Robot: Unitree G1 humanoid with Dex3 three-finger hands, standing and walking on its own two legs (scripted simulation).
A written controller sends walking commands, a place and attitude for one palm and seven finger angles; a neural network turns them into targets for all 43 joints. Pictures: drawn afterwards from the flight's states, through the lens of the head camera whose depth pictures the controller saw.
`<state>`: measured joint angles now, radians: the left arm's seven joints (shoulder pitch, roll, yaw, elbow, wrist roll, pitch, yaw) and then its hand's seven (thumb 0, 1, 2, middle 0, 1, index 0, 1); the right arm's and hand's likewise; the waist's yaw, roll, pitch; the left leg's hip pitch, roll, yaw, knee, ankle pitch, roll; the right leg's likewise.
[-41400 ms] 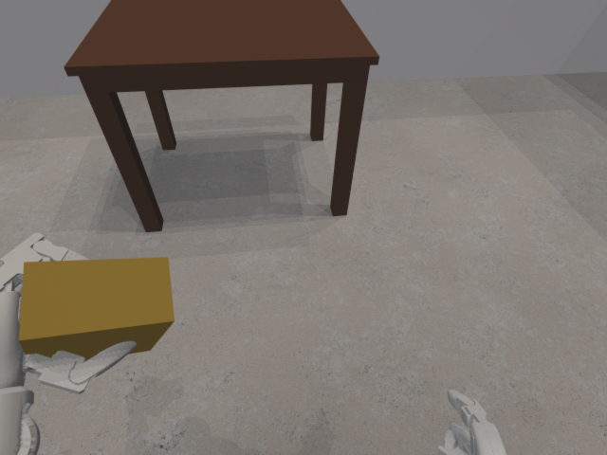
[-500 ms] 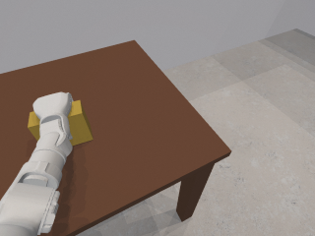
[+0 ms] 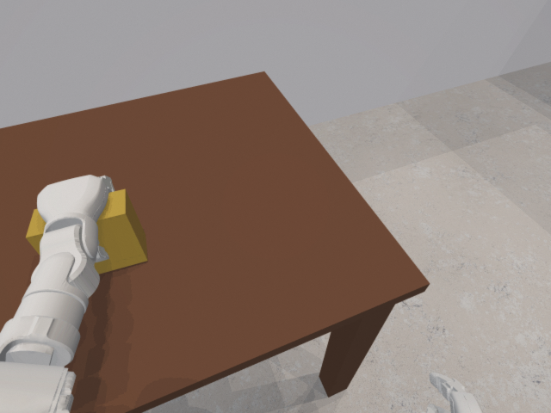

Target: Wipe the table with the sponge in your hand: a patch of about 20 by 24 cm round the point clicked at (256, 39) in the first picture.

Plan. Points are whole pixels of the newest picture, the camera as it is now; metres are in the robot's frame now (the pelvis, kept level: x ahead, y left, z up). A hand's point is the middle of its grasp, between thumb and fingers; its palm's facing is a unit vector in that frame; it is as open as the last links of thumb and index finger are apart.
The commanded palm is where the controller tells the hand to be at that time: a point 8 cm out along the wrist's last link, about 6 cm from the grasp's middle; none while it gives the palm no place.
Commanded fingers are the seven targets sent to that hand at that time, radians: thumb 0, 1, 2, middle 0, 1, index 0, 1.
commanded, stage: wipe back along the first lane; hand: left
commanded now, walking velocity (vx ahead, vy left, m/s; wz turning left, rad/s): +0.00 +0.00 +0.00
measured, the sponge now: (98, 243) +0.35 +0.33 +0.03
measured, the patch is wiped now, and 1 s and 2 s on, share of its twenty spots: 1.00 1.00 1.00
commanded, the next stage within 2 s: lift the sponge slowly off the table in 1.54 s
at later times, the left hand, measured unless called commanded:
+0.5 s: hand (94, 248) +0.32 +0.30 +0.07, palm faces -0.04 -0.02 -1.00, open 10.0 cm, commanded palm +0.28 +0.28 +0.10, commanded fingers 0.00 0.10 1.30 -1.20 -1.60 -1.20 -1.60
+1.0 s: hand (95, 275) +0.28 +0.28 +0.07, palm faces -0.01 -0.05 -1.00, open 10.1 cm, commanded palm +0.23 +0.27 +0.10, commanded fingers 0.00 0.10 1.30 -1.20 -1.60 -1.20 -1.60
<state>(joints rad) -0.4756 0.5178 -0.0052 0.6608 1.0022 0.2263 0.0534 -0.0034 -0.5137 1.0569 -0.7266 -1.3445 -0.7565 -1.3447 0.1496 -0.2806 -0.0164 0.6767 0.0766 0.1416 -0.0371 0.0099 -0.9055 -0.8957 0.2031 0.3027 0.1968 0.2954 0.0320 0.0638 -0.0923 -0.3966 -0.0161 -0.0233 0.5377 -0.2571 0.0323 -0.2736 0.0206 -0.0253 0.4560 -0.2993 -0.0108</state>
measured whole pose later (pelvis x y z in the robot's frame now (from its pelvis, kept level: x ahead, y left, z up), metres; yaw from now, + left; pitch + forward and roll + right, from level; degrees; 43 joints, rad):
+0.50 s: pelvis -0.02 +0.00 +0.00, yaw +1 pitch +4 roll -1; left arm -0.35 0.45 -0.09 0.49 0.99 0.34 0.09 -0.01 -0.50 1.06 -0.71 -1.35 -0.74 -1.35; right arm 0.13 -0.27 0.01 0.66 0.09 0.15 -0.03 0.01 -0.91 -0.90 0.20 0.30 0.20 0.30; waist 0.05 0.08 -0.09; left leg -0.38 -0.02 -0.03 0.55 -0.24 0.03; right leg -0.26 0.01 -0.03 0.49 -0.30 -0.01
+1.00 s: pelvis -0.01 -0.01 +0.00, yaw +0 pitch +2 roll -1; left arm -0.09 0.44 -0.08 0.20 0.96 0.38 0.08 -0.01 -0.49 1.05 -0.70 -1.36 -0.73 -1.36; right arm 0.09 -0.28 0.01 0.64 0.08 0.12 -0.02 0.01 -0.91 -0.90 0.20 0.30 0.20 0.30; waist 0.07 0.10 -0.08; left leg -0.31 -0.01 -0.02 0.53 -0.26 0.02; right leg -0.20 0.03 -0.02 0.48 -0.31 -0.02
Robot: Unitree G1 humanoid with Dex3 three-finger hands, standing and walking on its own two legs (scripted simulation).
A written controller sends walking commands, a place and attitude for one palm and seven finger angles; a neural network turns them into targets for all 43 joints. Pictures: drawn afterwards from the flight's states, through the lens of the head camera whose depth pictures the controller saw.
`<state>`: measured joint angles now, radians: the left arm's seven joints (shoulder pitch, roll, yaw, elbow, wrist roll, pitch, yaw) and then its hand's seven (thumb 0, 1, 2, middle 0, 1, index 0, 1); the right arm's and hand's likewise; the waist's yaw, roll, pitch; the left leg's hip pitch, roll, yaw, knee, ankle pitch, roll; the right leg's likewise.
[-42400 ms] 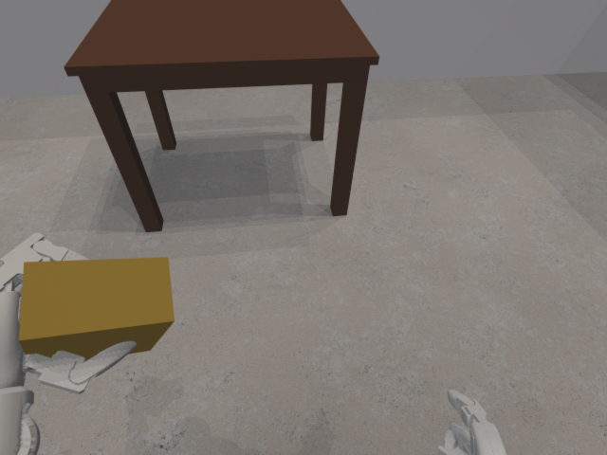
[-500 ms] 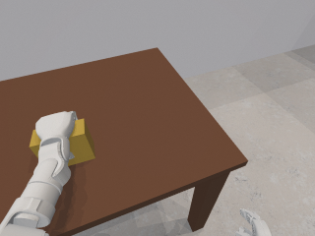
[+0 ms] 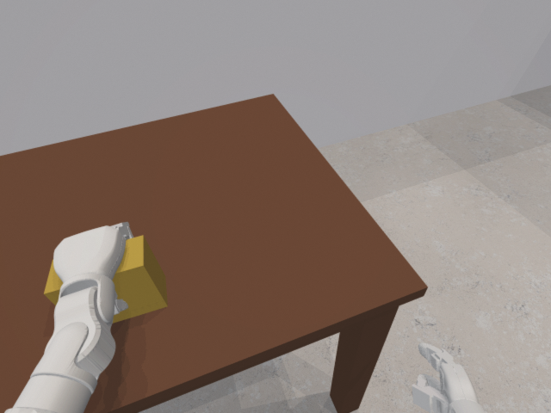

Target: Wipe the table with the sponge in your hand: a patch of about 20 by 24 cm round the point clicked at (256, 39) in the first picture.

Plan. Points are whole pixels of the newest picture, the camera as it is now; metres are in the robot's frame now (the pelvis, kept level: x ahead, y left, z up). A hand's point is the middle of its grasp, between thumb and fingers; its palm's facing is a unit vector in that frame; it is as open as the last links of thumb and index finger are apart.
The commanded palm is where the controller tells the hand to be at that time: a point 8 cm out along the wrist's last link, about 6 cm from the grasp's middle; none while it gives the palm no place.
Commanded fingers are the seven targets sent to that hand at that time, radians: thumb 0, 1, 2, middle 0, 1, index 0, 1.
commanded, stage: wipe back along the first lane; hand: left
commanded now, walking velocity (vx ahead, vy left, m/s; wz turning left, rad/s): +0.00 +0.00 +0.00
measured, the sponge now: (117, 290) +0.28 +0.30 +0.03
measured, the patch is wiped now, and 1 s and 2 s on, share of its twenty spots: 1.00 1.00 1.00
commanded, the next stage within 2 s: lift the sponge slowly off the table in 0.54 s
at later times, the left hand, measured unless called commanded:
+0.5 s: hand (106, 306) +0.23 +0.27 +0.07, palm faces +0.04 -0.07 -1.00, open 10.1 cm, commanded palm +0.19 +0.25 +0.10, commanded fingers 0.00 0.10 1.30 -1.20 -1.60 -1.20 -1.60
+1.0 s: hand (109, 316) +0.22 +0.26 +0.07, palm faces +0.03 -0.10 -0.99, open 10.0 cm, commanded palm +0.18 +0.25 +0.12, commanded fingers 0.00 0.10 1.30 -1.20 -1.60 -1.20 -1.60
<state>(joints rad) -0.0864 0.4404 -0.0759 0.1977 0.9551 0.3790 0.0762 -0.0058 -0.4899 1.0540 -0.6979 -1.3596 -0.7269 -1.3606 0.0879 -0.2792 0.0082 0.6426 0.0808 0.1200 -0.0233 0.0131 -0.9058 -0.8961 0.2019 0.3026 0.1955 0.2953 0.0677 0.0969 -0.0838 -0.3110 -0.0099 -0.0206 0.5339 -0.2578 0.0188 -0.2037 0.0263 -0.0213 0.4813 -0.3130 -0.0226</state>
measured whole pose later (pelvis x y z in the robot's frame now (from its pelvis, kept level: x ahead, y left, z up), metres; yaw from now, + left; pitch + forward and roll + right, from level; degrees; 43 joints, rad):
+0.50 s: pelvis -0.01 +0.00 +0.00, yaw +0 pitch +0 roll -1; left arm 0.12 0.39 -0.13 -0.03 0.97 0.44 0.11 0.00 -0.48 1.05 -0.69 -1.36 -0.72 -1.36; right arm 0.05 -0.26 0.02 0.64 0.08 0.09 -0.01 0.01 -0.91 -0.90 0.20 0.30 0.20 0.30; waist 0.10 0.11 -0.08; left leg -0.29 -0.01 -0.01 0.54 -0.25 0.02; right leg -0.19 0.02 -0.01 0.50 -0.31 -0.02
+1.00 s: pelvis -0.02 -0.01 +0.00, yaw +0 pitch -2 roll +0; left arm 0.12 0.40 -0.16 -0.07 0.96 0.45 0.07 0.00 -0.48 1.05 -0.69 -1.37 -0.72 -1.36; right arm 0.03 -0.25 0.02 0.66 0.07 0.06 -0.03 0.02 -0.90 -0.90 0.20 0.30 0.20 0.30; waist 0.11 0.11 -0.06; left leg -0.25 -0.01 -0.02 0.52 -0.24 0.01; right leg -0.15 0.03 -0.02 0.50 -0.31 -0.03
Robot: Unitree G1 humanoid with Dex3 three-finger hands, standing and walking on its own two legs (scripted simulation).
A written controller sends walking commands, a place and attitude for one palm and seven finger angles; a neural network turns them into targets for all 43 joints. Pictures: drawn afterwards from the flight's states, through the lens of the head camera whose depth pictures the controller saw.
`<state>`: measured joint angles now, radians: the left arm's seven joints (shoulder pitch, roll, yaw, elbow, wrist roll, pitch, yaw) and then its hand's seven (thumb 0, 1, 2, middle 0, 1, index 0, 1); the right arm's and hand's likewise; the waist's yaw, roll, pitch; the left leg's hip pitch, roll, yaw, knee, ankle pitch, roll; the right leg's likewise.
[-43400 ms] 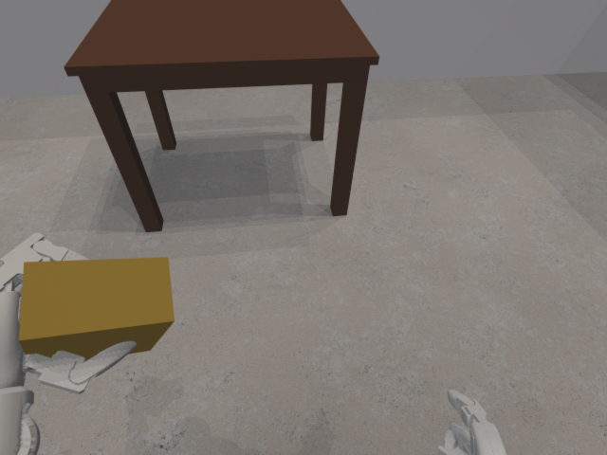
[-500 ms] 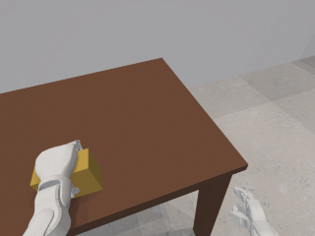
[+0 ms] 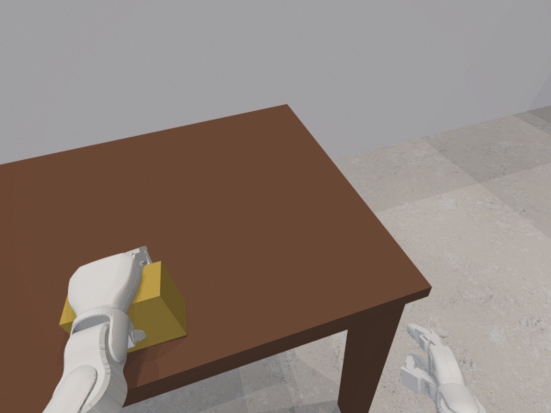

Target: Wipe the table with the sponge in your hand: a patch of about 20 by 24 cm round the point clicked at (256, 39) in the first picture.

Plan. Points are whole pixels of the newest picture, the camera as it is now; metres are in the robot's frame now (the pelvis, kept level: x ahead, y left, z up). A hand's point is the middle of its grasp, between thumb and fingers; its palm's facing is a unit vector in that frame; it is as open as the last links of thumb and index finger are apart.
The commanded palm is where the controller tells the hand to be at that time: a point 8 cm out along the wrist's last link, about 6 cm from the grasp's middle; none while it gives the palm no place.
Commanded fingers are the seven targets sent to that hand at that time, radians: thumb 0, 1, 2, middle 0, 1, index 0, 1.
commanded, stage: lift the sponge slowly off the table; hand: left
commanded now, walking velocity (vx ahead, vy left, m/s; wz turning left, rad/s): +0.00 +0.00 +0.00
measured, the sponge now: (135, 317) +0.23 +0.26 +0.03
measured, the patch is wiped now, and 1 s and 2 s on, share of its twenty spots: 1.00 1.00 1.00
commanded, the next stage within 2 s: bring the sponge back beside the body in 1.74 s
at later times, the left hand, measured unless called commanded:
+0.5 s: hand (122, 298) +0.23 +0.26 +0.09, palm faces +0.04 -0.11 -0.99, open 10.0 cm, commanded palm +0.20 +0.25 +0.16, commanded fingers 0.00 0.10 1.30 -1.20 -1.60 -1.20 -1.60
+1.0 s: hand (111, 282) +0.23 +0.26 +0.12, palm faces +0.09 -0.10 -0.99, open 10.0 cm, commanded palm +0.20 +0.25 +0.19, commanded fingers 0.00 0.10 1.30 -1.20 -1.60 -1.20 -1.60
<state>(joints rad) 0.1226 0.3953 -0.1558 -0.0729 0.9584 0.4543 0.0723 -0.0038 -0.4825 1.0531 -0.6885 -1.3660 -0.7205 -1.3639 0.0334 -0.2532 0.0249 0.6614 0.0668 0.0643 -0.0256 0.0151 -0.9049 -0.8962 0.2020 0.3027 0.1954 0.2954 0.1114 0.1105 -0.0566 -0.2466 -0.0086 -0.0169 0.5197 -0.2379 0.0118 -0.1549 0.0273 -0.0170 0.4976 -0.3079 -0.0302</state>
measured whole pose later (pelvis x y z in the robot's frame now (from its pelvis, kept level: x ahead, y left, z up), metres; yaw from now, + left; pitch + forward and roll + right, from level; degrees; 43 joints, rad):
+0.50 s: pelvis -0.01 -0.01 +0.00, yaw +0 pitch -4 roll +0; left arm 0.08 0.43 -0.14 -0.08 0.92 0.44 0.02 -0.01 -0.49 1.05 -0.70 -1.36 -0.74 -1.35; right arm 0.01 -0.25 0.03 0.69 0.06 0.03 -0.06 0.02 -0.90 -0.90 0.20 0.30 0.19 0.29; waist 0.13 0.11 -0.02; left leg -0.19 0.00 -0.03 0.47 -0.21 0.00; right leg -0.10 0.04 -0.03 0.45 -0.28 -0.05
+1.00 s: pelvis -0.02 -0.01 +0.00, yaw +0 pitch -5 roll +0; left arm 0.00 0.47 -0.13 -0.11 0.91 0.46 -0.05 -0.01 -0.50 1.05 -0.71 -1.35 -0.74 -1.35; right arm 0.00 -0.26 0.04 0.69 0.06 0.02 -0.07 0.02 -0.90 -0.90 0.20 0.30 0.19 0.29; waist 0.13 0.12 -0.02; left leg -0.18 0.00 -0.03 0.44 -0.18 0.00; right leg -0.10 0.04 -0.03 0.44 -0.26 -0.04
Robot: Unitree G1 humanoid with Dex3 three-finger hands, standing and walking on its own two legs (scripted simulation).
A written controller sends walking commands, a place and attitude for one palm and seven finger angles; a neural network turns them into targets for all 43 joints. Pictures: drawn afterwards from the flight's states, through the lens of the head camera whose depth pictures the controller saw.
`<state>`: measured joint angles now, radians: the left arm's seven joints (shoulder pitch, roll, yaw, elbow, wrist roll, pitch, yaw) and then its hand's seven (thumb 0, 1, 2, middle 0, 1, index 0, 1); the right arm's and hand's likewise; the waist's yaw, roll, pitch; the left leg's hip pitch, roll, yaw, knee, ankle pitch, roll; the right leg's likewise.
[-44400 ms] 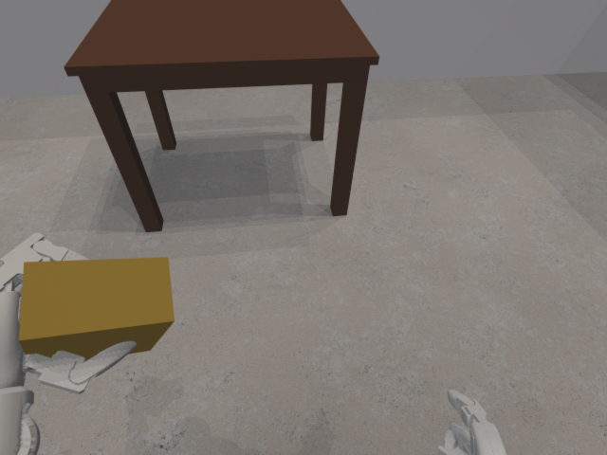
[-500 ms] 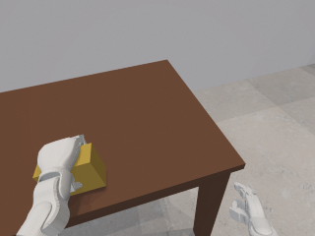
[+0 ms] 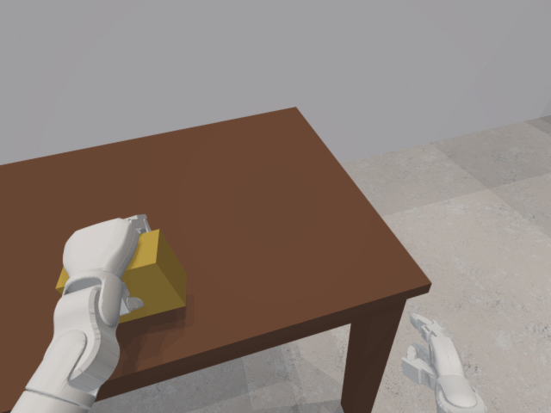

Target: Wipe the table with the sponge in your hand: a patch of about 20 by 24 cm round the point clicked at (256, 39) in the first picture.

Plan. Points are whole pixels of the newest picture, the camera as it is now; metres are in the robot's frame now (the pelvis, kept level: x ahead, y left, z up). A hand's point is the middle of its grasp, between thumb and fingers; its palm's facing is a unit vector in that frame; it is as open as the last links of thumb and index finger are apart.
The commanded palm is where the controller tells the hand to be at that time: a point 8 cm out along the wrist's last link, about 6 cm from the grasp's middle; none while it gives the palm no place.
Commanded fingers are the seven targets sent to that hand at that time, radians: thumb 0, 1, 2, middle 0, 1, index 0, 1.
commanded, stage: lift the sponge slowly off the table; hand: left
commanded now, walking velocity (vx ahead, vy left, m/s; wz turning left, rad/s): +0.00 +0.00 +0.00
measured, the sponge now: (134, 286) +0.25 +0.27 +0.08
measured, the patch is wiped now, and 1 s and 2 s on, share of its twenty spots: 1.00 1.00 1.00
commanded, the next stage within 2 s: bring the sponge back beside the body in 0.74 s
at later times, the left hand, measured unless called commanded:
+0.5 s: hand (120, 251) +0.25 +0.26 +0.15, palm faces +0.17 -0.12 -0.98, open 10.0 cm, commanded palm +0.21 +0.26 +0.22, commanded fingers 0.00 0.10 1.30 -1.20 -1.60 -1.20 -1.60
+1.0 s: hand (125, 248) +0.25 +0.25 +0.16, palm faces +0.20 -0.14 -0.97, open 10.0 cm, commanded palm +0.20 +0.26 +0.23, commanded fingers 0.00 0.10 1.30 -1.20 -1.60 -1.20 -1.60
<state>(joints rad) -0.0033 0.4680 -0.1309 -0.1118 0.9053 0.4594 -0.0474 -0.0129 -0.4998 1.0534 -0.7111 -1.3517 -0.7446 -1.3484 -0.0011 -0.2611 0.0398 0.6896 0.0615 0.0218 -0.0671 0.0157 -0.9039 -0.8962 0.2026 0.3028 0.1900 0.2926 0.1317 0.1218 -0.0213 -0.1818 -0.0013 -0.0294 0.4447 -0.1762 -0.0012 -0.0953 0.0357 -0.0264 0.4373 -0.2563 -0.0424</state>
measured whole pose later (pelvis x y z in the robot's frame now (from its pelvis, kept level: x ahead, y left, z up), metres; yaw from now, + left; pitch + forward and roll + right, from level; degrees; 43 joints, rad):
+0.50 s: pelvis -0.01 +0.00 +0.00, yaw +0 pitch -5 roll +0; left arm -0.08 0.49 -0.14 -0.17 0.87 0.51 -0.07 -0.01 -0.50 1.05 -0.71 -1.35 -0.75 -1.35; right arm -0.01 -0.26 0.06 0.68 0.07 0.02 -0.07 0.02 -0.90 -0.90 0.20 0.30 0.18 0.29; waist 0.14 0.13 -0.03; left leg -0.19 0.00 -0.03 0.44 -0.16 0.00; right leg -0.11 0.03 -0.03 0.44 -0.24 -0.04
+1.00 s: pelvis -0.01 +0.00 +0.00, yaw -1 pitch -5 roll +0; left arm -0.05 0.50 -0.12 -0.24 0.84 0.52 -0.09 -0.01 -0.50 1.05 -0.72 -1.35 -0.75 -1.34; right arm -0.01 -0.25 0.07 0.65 0.07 0.03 -0.07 0.02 -0.90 -0.90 0.20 0.30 0.20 0.30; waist 0.13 0.13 -0.04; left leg -0.20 0.00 -0.02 0.45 -0.16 -0.01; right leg -0.13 0.04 -0.02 0.46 -0.25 -0.05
